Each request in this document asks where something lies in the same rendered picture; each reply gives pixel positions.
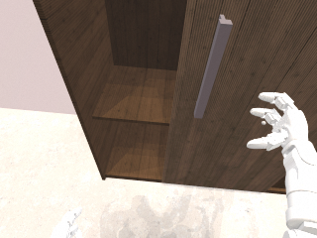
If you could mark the handle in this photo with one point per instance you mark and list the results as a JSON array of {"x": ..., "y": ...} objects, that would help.
[{"x": 220, "y": 40}]

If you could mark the robot left hand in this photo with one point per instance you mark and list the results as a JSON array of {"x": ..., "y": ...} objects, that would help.
[{"x": 64, "y": 229}]

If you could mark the robot right forearm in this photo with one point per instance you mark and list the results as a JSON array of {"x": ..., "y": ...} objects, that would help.
[{"x": 300, "y": 162}]

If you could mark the robot right hand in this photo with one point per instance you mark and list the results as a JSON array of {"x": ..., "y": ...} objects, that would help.
[{"x": 293, "y": 122}]

